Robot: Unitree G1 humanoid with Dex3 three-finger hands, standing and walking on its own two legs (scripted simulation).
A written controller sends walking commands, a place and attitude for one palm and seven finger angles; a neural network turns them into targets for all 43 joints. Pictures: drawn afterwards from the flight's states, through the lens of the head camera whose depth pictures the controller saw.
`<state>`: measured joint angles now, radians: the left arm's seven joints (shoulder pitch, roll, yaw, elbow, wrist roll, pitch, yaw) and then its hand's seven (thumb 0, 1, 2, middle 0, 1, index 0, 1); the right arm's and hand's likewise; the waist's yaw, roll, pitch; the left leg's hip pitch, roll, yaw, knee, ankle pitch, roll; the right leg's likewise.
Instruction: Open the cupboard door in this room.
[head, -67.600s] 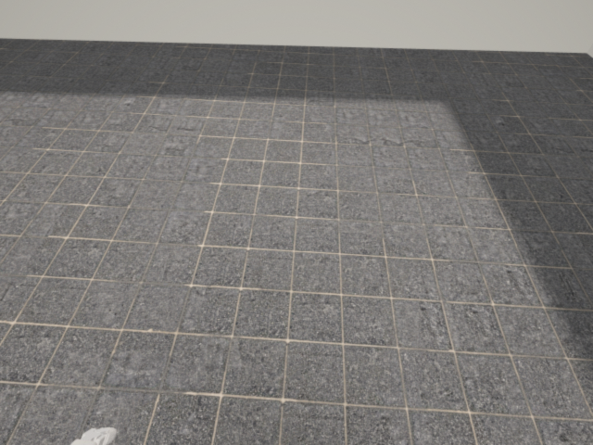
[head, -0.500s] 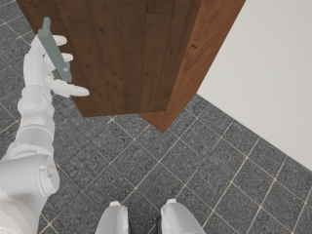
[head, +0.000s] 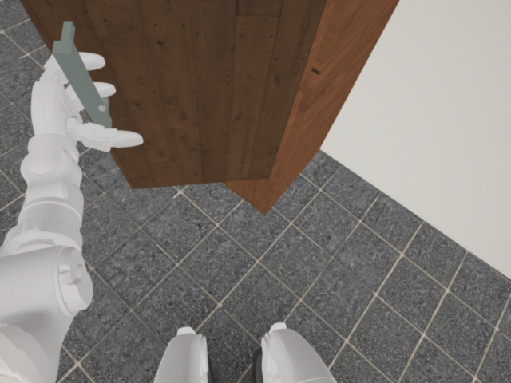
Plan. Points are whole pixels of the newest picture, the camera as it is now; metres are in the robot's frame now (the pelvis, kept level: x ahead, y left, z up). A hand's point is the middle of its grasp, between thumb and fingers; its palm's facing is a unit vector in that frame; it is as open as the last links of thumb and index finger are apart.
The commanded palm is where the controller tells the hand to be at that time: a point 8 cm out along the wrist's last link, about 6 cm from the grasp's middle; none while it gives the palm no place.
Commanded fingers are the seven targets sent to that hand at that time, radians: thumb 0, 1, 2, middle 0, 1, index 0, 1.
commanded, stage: close the thumb around the handle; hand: left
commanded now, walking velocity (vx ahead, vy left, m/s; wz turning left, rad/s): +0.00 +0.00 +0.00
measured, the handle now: (88, 81) +0.56 +0.21 +0.07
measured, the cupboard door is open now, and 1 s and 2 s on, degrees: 46 53 90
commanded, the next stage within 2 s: pull the door open along its arc in 0.54 s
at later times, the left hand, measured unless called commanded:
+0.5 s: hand (106, 108) +0.51 +0.19 +0.06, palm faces +0.05 -1.00 -0.02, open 5.5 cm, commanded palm +0.49 +0.23 +0.06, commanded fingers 0.00 0.90 0.90 -0.40 -1.35 -0.40 -1.35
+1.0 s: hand (111, 132) +0.47 +0.18 +0.06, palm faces +0.05 -1.00 -0.01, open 5.5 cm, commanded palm +0.41 +0.22 +0.06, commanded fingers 0.00 0.90 0.90 -0.40 -1.35 -0.40 -1.35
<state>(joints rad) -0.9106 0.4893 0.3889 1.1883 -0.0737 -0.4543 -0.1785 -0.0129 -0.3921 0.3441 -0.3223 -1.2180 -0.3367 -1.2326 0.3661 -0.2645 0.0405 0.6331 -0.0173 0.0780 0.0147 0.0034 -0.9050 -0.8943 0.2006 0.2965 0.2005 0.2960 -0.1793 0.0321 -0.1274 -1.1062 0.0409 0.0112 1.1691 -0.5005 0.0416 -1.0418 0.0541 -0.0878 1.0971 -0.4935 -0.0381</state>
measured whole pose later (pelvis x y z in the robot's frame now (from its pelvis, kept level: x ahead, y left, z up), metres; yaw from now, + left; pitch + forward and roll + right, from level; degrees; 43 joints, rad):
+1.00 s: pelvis +0.02 +0.01 +0.01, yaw -1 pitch +23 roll -3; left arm -0.61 0.33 0.30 0.88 -0.15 -0.44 -0.13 0.00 0.76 0.77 -0.38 -1.35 -0.37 -1.35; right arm 0.38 -0.25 0.01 0.60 0.00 0.10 0.04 0.01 -0.91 -0.89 0.20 0.30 0.20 0.30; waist -0.13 0.03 -0.16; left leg -1.00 0.04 0.05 1.10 -0.50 0.05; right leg -0.95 0.05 -0.05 1.04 -0.49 -0.03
